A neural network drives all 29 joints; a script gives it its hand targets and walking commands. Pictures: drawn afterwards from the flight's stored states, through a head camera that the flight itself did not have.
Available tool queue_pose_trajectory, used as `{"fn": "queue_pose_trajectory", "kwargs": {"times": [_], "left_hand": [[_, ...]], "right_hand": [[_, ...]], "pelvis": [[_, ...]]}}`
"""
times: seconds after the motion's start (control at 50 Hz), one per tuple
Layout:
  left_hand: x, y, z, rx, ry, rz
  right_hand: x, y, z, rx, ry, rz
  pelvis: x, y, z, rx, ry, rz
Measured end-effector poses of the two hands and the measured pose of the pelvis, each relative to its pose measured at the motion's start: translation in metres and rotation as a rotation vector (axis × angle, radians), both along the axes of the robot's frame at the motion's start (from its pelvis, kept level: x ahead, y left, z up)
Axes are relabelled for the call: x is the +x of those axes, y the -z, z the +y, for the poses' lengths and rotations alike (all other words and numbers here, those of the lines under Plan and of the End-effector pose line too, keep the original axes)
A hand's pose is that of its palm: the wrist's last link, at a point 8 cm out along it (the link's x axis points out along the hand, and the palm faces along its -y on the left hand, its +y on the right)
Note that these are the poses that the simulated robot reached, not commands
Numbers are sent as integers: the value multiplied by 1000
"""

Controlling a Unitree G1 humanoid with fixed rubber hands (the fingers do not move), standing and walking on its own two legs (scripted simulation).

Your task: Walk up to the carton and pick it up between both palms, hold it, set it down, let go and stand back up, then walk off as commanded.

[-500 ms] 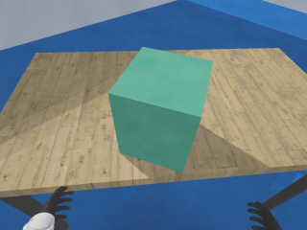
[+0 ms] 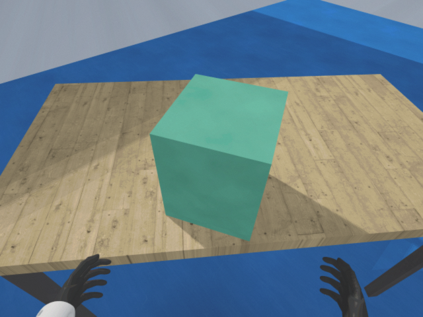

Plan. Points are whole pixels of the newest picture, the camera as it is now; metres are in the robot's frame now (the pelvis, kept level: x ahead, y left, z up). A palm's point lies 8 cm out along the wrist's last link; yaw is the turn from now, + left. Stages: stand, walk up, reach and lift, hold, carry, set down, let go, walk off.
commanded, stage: reach and lift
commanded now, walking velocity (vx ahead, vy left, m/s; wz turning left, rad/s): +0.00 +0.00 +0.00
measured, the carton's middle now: (222, 157) +0.43 +0.01 +0.07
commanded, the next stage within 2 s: none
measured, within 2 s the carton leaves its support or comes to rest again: neither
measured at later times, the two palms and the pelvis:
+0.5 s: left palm (67, 269) +0.20 +0.27 +0.04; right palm (338, 288) +0.18 -0.16 +0.05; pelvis +0.01 +0.01 +0.00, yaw -1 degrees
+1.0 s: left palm (82, 233) +0.25 +0.25 +0.06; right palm (333, 259) +0.21 -0.16 +0.07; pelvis +0.04 +0.01 +0.00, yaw -1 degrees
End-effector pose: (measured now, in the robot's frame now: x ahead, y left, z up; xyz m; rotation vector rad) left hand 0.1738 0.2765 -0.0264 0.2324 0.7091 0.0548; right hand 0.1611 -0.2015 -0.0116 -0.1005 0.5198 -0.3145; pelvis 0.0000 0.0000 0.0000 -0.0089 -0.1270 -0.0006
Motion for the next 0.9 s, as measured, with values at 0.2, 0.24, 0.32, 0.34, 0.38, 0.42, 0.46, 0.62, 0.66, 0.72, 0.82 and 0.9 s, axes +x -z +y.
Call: {"fn": "queue_pose_trajectory", "kwargs": {"times": [0.2, 0.24, 0.32, 0.34, 0.38, 0.42, 0.46, 0.62, 0.66, 0.72, 0.82, 0.9], "left_hand": [[-1, -18, -3, -71, 17, -56], [0, -23, -3, -77, 25, -70], [10, -42, -5, -89, 59, -160], [14, -49, -7, -93, 75, -193], [21, -59, -10, -101, 104, -240], [24, -64, -11, -108, 122, -255], [27, -64, -10, -116, 130, -250], [41, -78, -16, -124, 173, -298], [44, -79, -16, -128, 181, -302], [48, -78, -16, -135, 181, -292], [56, -80, -19, -147, 181, -293], [65, -83, -21, -154, 182, -301]], "right_hand": [[9, -22, 23, 53, 47, -27], [9, -26, 27, 61, 60, -31], [9, -34, 32, 79, 79, -43], [10, -36, 33, 83, 83, -47], [10, -40, 35, 89, 90, -57], [12, -45, 37, 93, 97, -69], [14, -51, 38, 95, 104, -85], [26, -73, 44, 113, 119, -157], [28, -73, 45, 116, 121, -155], [31, -73, 46, 117, 124, -145], [38, -74, 46, 115, 122, -138], [44, -74, 45, 112, 114, -130]], "pelvis": [[3, 0, 0, -1, 2, 5], [3, 0, 1, -1, 3, 6], [4, -1, 2, -1, 5, 8], [5, -1, 2, -1, 6, 8], [6, -1, 3, -2, 9, 11], [8, -1, 4, -2, 12, 14], [10, -1, 5, -3, 14, 16], [16, -1, 9, -5, 21, 27], [18, -2, 9, -6, 23, 30], [22, -2, 10, -6, 25, 35], [28, -2, 11, -6, 26, 44], [33, -2, 10, -6, 26, 50]]}}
